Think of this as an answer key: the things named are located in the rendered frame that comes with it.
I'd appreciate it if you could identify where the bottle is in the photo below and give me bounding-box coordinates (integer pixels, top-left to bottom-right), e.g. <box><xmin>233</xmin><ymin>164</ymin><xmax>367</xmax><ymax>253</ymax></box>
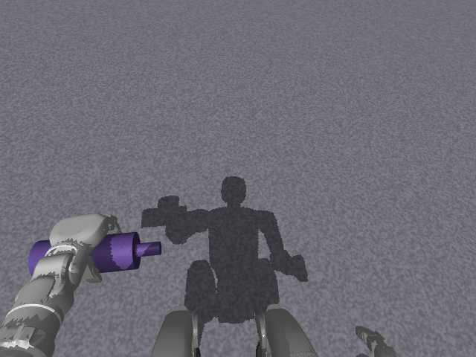
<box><xmin>28</xmin><ymin>232</ymin><xmax>161</xmax><ymax>276</ymax></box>

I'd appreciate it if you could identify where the left robot hand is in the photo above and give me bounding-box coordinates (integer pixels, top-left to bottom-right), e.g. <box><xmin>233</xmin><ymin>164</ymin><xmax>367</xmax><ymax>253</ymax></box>
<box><xmin>49</xmin><ymin>213</ymin><xmax>121</xmax><ymax>283</ymax></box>

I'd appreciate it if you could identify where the right robot hand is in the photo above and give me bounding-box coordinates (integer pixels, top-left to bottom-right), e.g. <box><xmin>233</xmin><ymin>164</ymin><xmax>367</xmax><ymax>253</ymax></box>
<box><xmin>356</xmin><ymin>326</ymin><xmax>399</xmax><ymax>357</ymax></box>

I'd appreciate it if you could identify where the left robot arm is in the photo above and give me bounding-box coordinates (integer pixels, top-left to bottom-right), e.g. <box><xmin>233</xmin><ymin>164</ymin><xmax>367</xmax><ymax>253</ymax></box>
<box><xmin>0</xmin><ymin>242</ymin><xmax>89</xmax><ymax>357</ymax></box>

